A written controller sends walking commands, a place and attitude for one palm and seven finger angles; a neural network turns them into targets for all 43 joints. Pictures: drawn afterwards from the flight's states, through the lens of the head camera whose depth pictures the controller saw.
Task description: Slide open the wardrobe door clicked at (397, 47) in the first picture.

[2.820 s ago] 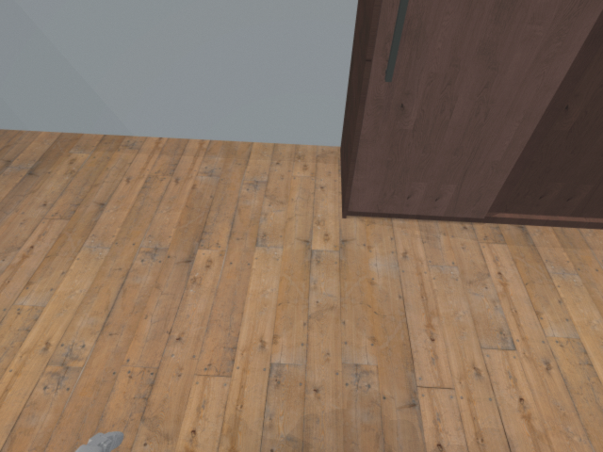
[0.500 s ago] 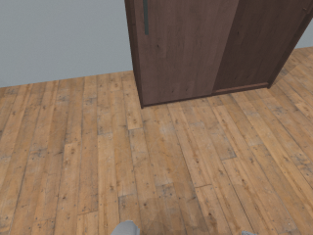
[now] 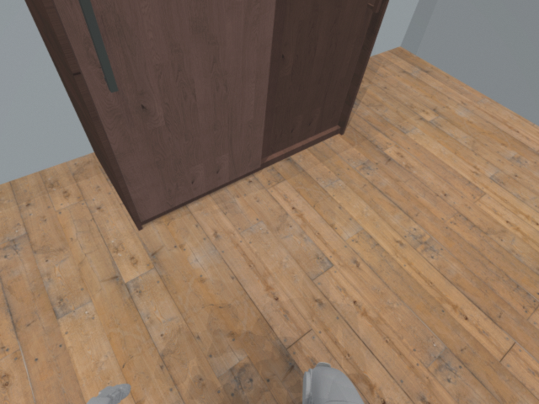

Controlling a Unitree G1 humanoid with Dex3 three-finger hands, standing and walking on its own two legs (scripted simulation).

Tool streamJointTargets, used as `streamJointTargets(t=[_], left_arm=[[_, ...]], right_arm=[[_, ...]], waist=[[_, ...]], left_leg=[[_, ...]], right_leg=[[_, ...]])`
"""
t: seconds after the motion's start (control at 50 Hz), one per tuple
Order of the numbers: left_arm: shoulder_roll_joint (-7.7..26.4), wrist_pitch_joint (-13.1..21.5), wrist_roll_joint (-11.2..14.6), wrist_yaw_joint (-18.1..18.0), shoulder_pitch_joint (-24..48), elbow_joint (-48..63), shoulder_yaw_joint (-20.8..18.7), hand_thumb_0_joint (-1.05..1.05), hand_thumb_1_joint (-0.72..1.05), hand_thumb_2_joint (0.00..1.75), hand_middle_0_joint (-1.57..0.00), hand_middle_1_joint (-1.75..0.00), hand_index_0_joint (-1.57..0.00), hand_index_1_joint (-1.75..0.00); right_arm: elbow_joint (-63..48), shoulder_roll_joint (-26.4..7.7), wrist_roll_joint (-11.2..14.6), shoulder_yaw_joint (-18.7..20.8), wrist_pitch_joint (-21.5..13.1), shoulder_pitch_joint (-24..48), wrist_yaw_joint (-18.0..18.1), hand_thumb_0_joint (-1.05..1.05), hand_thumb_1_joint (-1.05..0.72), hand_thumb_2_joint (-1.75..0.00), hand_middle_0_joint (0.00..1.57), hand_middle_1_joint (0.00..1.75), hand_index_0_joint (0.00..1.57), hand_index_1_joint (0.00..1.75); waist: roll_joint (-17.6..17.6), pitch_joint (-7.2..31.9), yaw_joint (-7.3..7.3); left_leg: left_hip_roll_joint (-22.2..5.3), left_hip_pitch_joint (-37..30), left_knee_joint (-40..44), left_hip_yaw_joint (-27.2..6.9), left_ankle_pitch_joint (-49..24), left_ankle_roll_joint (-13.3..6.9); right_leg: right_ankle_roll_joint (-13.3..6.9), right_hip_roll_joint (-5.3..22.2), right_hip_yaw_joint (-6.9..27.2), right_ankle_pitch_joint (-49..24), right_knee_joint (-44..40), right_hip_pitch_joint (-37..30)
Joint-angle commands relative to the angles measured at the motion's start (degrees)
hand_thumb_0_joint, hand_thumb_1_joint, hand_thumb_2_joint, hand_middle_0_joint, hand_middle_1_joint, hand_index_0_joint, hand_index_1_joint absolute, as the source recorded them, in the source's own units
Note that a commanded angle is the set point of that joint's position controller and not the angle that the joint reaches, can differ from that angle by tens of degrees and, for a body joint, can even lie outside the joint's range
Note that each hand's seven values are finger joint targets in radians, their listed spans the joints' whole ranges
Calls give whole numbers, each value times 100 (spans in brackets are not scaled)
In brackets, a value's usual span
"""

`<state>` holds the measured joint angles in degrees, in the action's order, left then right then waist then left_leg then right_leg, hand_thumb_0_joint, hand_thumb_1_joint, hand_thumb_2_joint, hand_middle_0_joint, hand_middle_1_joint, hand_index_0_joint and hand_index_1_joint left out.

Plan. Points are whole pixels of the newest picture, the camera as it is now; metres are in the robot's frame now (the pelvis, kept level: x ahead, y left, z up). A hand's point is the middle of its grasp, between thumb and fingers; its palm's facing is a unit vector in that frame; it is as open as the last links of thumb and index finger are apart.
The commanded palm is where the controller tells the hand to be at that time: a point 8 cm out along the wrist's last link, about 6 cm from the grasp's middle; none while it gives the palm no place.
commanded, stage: walk to a spot facing it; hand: left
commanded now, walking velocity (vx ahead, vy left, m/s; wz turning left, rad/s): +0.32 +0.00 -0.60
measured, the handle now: (91, 26) +0.87 +0.46 +0.09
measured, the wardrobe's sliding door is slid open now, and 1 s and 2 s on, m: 0.00 0.00 0.00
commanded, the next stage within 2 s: turn to face it in 0.94 s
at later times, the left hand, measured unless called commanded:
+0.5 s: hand (183, 297) +0.33 +0.17 -0.17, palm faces -0.21 -0.94 -0.26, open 7.3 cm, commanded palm none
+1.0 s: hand (242, 201) +0.58 +0.08 -0.17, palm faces -0.52 -0.83 -0.22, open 7.4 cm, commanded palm none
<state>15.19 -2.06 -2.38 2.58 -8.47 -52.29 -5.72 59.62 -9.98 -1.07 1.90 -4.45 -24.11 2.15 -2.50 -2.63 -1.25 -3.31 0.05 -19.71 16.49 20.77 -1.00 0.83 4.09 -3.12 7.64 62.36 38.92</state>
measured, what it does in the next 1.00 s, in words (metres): walks ahead, turning right: right foot, then left foot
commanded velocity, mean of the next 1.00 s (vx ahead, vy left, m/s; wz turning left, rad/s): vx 0.17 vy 0.00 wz -0.57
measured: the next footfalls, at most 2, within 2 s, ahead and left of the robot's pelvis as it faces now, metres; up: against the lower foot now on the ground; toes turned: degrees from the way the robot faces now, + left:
right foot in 0.18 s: +0.22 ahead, -0.10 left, +0.00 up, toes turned -14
left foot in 0.62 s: +0.46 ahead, +0.08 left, +0.00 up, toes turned -11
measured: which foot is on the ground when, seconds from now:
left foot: down 0.00-0.16, up 0.18-0.60, down 0.62-1.00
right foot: up 0.00-0.16, down 0.18-0.62, up 0.64-1.00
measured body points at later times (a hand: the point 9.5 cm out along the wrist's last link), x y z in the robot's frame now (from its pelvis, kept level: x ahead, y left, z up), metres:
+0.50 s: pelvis +0.24 -0.02 -0.01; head +0.26 -0.04 +0.44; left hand +0.34 +0.22 -0.15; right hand +0.29 -0.27 -0.14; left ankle +0.37 +0.13 -0.69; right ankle +0.18 -0.09 -0.74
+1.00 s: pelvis +0.39 -0.04 -0.01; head +0.42 -0.07 +0.44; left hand +0.60 +0.12 -0.15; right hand +0.27 -0.28 -0.16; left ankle +0.42 +0.09 -0.74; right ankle +0.38 -0.18 -0.72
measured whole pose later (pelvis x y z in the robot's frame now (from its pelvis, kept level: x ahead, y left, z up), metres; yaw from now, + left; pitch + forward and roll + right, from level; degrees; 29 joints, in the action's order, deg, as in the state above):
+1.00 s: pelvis +0.39 -0.04 -0.01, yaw -34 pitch +0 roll +0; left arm 12.2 -2.8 -1.5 1.9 -10.3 -51.3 -5.3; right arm 55.5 -12.4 -1.5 4.0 -0.1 -14.2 0.8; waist 0.1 -5.1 -0.9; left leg -11.2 9.0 -32.2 20.3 20.2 3.2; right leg 2.8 5.2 -6.5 16.6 44.9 27.4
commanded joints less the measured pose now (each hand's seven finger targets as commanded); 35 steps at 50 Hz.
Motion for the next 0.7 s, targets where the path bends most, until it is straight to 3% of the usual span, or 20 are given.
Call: streamJointTargets(t=[0.0,0.06,0.1,0.12,0.14,0.16,0.18,0.2,0.26,0.32,0.36,0.4,0.5,0.54,0.56,0.58,0.6,0.62,0.64,0.68], left_arm=[[-310,154,41,111,949,591,206,0,90,90,-20,-30,-20,-30],[-198,210,48,68,765,536,210,0,90,90,-20,-30,-20,-30],[23,268,38,27,-22,310,127,0,90,90,-20,-30,-20,-30],[270,341,16,0,-710,118,50,0,90,90,-20,-30,-20,-30],[750,397,10,-45,-1430,-101,-68,0,90,90,-20,-30,-20,-30],[1320,450,81,-159,-1948,-179,-168,0,90,90,-20,-30,-20,-30],[1468,384,226,-238,-1848,-133,-214,0,90,90,-20,-30,-20,-30],[1285,361,236,-260,-1481,-104,-185,0,90,90,-20,-30,-20,-30],[701,500,189,-329,-612,43,0,0,90,90,-20,-30,-20,-30],[582,576,106,-291,-328,34,40,0,90,90,-20,-30,-20,-30],[515,607,95,-264,-376,-17,26,0,90,90,-20,-30,-20,-30],[515,609,117,-228,-584,-49,29,0,90,90,-20,-30,-20,-30],[679,553,114,-243,-1062,-47,-43,0,90,90,-20,-30,-20,-30],[706,518,130,-258,-1106,-21,-65,0,90,90,-20,-30,-20,-30],[683,514,140,-270,-1061,-11,-69,0,90,90,-20,-30,-20,-30],[577,516,196,-275,-946,60,-69,0,90,90,-20,-30,-20,-30],[197,513,290,-218,-1160,145,-4,0,90,90,-20,-30,-20,-30],[215,556,244,-220,-1076,175,44,0,90,90,-20,-30,-20,-30],[404,496,198,-235,-1006,133,-13,0,90,90,-20,-30,-20,-30],[255,383,138,-155,-686,187,-29,0,90,90,-20,-30,-20,-30]], right_arm=[[-133,-695,-62,91,-93,-633,1,0,-90,-90,20,30,20,30],[-64,-895,-50,156,-27,-671,-17,0,-90,-90,20,30,20,30],[-144,-1124,-1,200,-18,-445,-21,0,-90,-90,20,30,20,30],[-224,-1169,19,202,-4,-331,-42,0,-90,-90,20,30,20,30],[-330,-1050,112,163,16,-296,-123,0,-90,-90,20,30,20,30],[-546,-589,171,94,-20,-405,-118,0,-90,-90,20,30,20,30],[-758,-726,158,128,-46,171,-59,0,-90,-90,20,30,20,30],[-815,-690,128,163,-32,474,-80,0,-90,-90,20,30,20,30],[-693,-590,-15,160,150,538,-121,0,-90,-90,20,30,20,30],[-624,-353,-27,147,310,135,-137,0,-90,-90,20,30,20,30],[-720,-291,-31,159,304,299,-195,0,-90,-90,20,30,20,30],[-878,-339,-36,151,256,735,-247,0,-90,-90,20,30,20,30],[-1223,-432,-20,146,106,1717,-275,0,-90,-90,20,30,20,30],[-1253,-550,-9,172,69,1743,-243,0,-90,-90,20,30,20,30],[-1138,-656,-23,210,35,1400,-195,0,-90,-90,20,30,20,30],[-921,-984,-52,282,-1,605,-124,0,-90,-90,20,30,20,30],[-752,-1700,-131,439,-24,-96,-88,0,-90,-90,20,30,20,30],[-705,-1716,-62,371,54,-345,-89,0,-90,-90,20,30,20,30],[-774,-1362,-48,281,88,49,-113,0,-90,-90,20,30,20,30],[-926,-1010,-35,176,75,762,-84,0,-90,-90,20,30,20,30]], waist=[[933,-521,-211],[1076,-137,-55],[1280,375,349],[1162,809,684],[574,1431,1033],[-540,2202,1020],[-197,2167,1039],[176,1259,853],[837,229,204],[249,-49,-215],[-194,-40,-211],[-578,-31,-40],[-602,119,372],[-593,273,325],[-325,435,125],[97,924,-263],[1720,1705,-459],[1742,1711,-499],[1132,1270,-327],[1090,360,-115]], left_leg=[[-1386,-574,424,-449,-4452,-264],[-1471,-837,-407,-77,-6391,-264],[-1474,-719,-1514,123,-7151,-166],[-1407,-152,-2622,123,-6546,-37],[-1233,1414,-4211,144,-4363,154],[-147,3399,-6398,-253,1159,493],[-203,3906,-6895,-1232,1256,327],[-505,4100,-6827,-1427,665,296],[-843,3355,-5754,-1573,17,396],[-781,2853,-4781,-1400,-171,525],[-720,2802,-4107,-1348,-613,564],[-599,2879,-3410,-1264,-946,572],[-175,2730,-2063,-1080,-698,479],[-48,2329,-1480,-1021,-616,428],[-1,1500,-885,-983,-895,389],[-419,-74,-476,-1364,-1548,237],[-2328,-1685,-593,-3304,-2976,-437],[-3011,-1550,-363,-3725,-3934,-918],[-2803,-814,-212,-3133,-3492,-916],[-2436,394,59,-2419,-3212,-678]], right_leg=[[-124,-147,-499,79,-1422,396],[-398,-577,-884,497,-2238,-558],[-607,-793,-912,514,-2603,-1681],[-719,-818,-857,304,-3071,-2973],[-1097,21,80,-320,-3279,-4956],[-1977,1881,3297,-1807,-3363,-6366],[-2251,2051,3577,-2080,-3815,-6228],[-2121,1917,2942,-1663,-4035,-5420],[-1541,1285,1908,-1373,-4490,-2951],[-1336,817,1203,-1235,-4688,-1808],[-1258,553,1057,-969,-4707,-1734],[-1187,359,1071,-807,-4605,-1941],[-1108,482,1644,-1565,-4062,-2879],[-1036,475,1789,-1980,-3698,-3132],[-899,332,1706,-2245,-3132,-2871],[-622,45,1429,-1940,-2088,-2092],[-206,-742,571,1041,-242,-635],[-110,-635,503,2785,1074,-234],[-51,-290,629,2513,1421,-202],[83,-23,453,2021,1521,-185]])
